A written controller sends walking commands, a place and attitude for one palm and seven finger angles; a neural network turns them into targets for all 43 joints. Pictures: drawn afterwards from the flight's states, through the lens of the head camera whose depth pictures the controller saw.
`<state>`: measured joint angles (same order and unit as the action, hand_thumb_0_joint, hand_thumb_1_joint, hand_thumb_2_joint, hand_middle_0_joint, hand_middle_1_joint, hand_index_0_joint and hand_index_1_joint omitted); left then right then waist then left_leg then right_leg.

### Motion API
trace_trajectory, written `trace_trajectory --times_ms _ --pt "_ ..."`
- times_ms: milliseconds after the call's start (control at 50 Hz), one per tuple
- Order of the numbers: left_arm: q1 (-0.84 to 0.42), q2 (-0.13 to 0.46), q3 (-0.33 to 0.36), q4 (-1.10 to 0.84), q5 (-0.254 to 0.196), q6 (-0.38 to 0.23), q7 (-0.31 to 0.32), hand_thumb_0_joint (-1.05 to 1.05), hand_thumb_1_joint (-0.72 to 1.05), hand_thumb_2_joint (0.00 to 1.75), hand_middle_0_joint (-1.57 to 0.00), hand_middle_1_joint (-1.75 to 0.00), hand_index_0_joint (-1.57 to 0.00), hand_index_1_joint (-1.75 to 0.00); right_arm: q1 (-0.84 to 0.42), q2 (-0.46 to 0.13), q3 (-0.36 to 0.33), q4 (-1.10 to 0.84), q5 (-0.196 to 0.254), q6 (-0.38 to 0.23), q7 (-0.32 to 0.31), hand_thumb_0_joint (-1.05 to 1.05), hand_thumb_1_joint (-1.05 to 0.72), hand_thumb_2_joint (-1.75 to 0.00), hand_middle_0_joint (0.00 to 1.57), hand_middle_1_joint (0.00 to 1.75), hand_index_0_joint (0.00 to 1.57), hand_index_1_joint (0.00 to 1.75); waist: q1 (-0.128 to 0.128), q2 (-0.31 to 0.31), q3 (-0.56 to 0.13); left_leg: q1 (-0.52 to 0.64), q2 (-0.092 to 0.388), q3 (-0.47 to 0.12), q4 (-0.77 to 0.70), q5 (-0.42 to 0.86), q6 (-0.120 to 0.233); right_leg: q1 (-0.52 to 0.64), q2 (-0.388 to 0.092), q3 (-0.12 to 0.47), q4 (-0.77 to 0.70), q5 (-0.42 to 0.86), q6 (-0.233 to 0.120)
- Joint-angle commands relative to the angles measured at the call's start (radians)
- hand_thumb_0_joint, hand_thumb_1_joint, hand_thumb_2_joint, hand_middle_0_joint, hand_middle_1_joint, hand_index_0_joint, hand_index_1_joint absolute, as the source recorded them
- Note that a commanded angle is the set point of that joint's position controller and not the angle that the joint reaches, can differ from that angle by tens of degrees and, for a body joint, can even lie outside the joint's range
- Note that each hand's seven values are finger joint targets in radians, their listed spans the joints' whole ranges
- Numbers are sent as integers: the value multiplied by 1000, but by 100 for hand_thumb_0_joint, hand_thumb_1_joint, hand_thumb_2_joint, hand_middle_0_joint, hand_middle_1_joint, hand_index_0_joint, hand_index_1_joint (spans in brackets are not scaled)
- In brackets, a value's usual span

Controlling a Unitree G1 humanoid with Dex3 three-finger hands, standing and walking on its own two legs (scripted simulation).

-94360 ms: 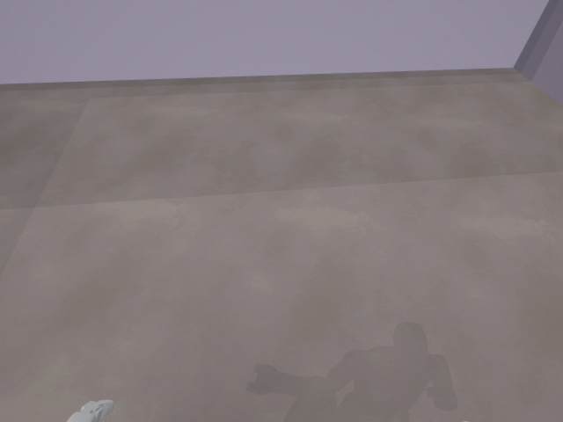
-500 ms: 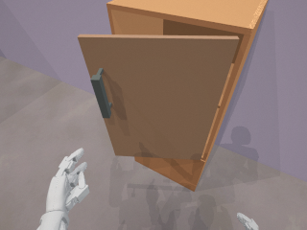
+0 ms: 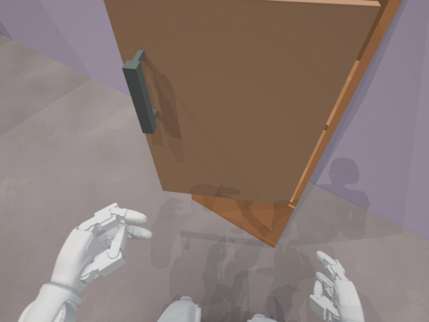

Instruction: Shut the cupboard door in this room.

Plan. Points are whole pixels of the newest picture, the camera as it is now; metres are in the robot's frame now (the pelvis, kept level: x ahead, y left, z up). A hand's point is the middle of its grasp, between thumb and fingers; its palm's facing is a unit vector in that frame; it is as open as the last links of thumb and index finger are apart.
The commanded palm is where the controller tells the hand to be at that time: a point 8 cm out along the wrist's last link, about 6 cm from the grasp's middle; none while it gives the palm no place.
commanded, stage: raise the hand and make a fist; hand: left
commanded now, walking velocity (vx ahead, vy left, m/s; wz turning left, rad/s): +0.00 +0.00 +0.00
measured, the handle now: (144, 94) +0.50 +0.18 +0.15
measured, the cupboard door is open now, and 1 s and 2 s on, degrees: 26 26 26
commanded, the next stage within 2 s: bring the fist close to the handle in 1.20 s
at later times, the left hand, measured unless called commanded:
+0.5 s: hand (67, 230) +0.22 +0.23 +0.13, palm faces +0.01 -1.00 -0.06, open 3.1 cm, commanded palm +0.20 +0.27 +0.12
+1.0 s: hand (81, 222) +0.23 +0.21 +0.14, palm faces -0.06 -1.00 -0.03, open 3.1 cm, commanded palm +0.21 +0.26 +0.15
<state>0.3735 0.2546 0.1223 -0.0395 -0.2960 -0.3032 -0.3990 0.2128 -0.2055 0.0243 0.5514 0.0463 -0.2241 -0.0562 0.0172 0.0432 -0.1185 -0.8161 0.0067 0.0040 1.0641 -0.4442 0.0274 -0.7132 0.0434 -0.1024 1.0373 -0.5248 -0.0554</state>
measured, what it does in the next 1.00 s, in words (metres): rises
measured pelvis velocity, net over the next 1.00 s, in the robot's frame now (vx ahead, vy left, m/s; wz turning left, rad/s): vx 0.01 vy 0.02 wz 0.00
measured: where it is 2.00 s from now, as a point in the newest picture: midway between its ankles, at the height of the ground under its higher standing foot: outside the picture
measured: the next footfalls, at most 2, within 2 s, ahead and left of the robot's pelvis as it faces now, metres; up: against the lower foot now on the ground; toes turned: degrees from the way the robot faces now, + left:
none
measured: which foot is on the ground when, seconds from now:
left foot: down 0.00-1.00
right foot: down 0.00-1.00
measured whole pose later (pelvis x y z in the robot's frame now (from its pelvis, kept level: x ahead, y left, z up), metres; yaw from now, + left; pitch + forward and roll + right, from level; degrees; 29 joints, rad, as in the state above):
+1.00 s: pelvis +0.01 +0.02 +0.05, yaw +0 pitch +2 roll -2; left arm 0.31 0.27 0.17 -0.12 -0.30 -0.03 -0.29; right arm 0.28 -0.27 0.06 0.56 0.05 -0.24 -0.06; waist 0.01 0.05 -0.05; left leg -0.44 -0.02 0.03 0.72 -0.31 0.06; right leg -0.34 0.03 -0.07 0.68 -0.37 -0.03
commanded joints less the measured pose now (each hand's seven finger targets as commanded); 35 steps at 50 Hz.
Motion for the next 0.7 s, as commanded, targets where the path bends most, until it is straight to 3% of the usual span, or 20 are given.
trace_trajectory --times_ms 0,20,80,100,140,200,260,320,340,400,420,440,500,540,580,620,640,680 --pt "147 166 250 -296 -67 39 94 0 90 90 -86 -102 -86 -102 -55 -113 -72 -212 3 -19 -20 0 -90 -90 20 30 20 30 70 -81 -268 224 -15 -52 -191 300 3 294 -75 177 -252 485 109" --pt "144 160 255 -323 -69 20 127 0 90 90 -88 -104 -88 -104 -61 -108 -66 -207 -4 -21 -18 0 -90 -90 20 30 20 30 76 -56 -248 246 -13 -58 -208 331 3 285 -55 136 -232 520 89" --pt "130 77 148 -344 -45 -60 167 0 90 90 -93 -110 -93 -110 -26 -117 -62 -194 -15 -34 -4 0 -90 -90 20 30 20 30 27 -35 -145 287 -6 -60 -236 354 0 162 -17 59 -207 466 50" --pt "111 59 107 -332 -34 -83 165 0 90 90 -95 -112 -95 -112 -14 -127 -62 -186 -18 -39 2 0 -90 -90 20 30 20 30 2 -27 -118 292 -2 -66 -232 339 0 114 -11 49 -203 422 46" --pt "90 43 51 -307 -19 -105 143 0 90 90 -99 -116 -99 -116 0 -148 -63 -177 -22 -52 5 0 -90 -90 20 30 20 30 -22 -26 -104 285 1 -75 -223 311 3 74 -11 47 -201 359 42" --pt "66 51 1 -305 -8 -89 99 0 90 90 -104 -122 -104 -122 16 -170 -64 -190 -10 -70 2 0 -90 -90 20 30 20 30 -38 -11 -114 298 8 -95 -250 211 2 52 -11 47 -227 237 37" --pt "34 124 57 -377 0 -50 107 0 90 90 -110 -128 -110 -128 10 -174 -63 -203 -1 -75 -6 0 -90 -90 20 30 20 30 -14 25 -183 351 13 -116 -293 185 -2 102 -13 46 -239 217 29" --pt "14 193 147 -461 8 -38 172 0 90 90 -115 -134 -115 -134 -4 -164 -57 -204 -4 -67 -10 0 -90 -90 20 30 20 30 23 60 -227 418 23 -142 -334 235 -19 143 -5 31 -231 250 18" --pt "21 154 130 -482 2 -38 186 0 90 90 -117 -136 -117 -136 -7 -153 -51 -210 -4 -65 -9 0 -90 -90 20 30 20 30 23 81 -219 445 28 -145 -348 265 -28 143 -7 22 -229 260 19" --pt "17 117 120 -432 -15 -16 209 0 90 90 -123 -142 -123 -142 -13 -151 -40 -200 -1 -49 -4 0 -90 -90 20 30 20 30 10 55 -119 427 33 -146 -378 215 -35 142 0 11 -259 245 21" --pt "16 115 116 -397 -12 3 205 0 90 90 -124 -144 -124 -144 -17 -156 -37 -196 -2 -44 -4 0 -90 -90 20 30 20 30 9 47 -87 412 31 -146 -385 211 -29 149 1 14 -273 249 19" --pt "7 85 79 -372 -11 21 196 0 90 90 -126 -146 -126 -146 -14 -156 -34 -195 2 -43 -3 0 -90 -90 20 30 20 30 -7 18 -54 409 35 -146 -395 192 -29 145 0 8 -285 244 24" --pt "-41 77 34 -314 1 91 153 0 90 90 -130 -150 -130 -150 -8 -175 -27 -195 9 -40 -4 0 -90 -90 20 30 20 30 -20 11 -3 400 37 -161 -433 103 -26 146 -3 14 -321 209 28" --pt "-80 85 18 -315 10 131 135 0 90 90 -130 -150 -130 -150 -13 -175 -24 -199 14 -44 -10 0 -90 -90 20 30 20 30 -22 13 1 409 32 -155 -445 81 -14 173 -9 22 -348 206 28" --pt "-133 130 59 -359 11 147 134 0 90 90 -130 -150 -130 -150 -18 -174 -20 -204 10 -50 -16 0 -90 -90 20 30 20 30 -10 23 -45 447 29 -159 -459 91 -14 204 -9 26 -358 213 26" --pt "-176 210 138 -414 10 137 154 0 90 90 -130 -150 -130 -150 -24 -177 -15 -197 3 -54 -19 0 -90 -90 20 30 20 30 2 33 -82 476 26 -153 -464 118 -15 242 -9 32 -371 226 22" --pt "-186 188 133 -445 5 127 161 0 90 90 -130 -150 -130 -150 -33 -164 -11 -201 3 -57 -19 0 -90 -90 20 30 20 30 7 49 -108 503 25 -151 -470 147 -16 255 -10 29 -374 239 21" --pt "-194 192 158 -449 -4 106 177 0 90 90 -130 -150 -130 -150 -36 -157 -3 -191 0 -61 -17 0 -90 -90 20 30 20 30 12 63 -92 520 27 -152 -483 162 -25 261 -6 22 -380 244 18"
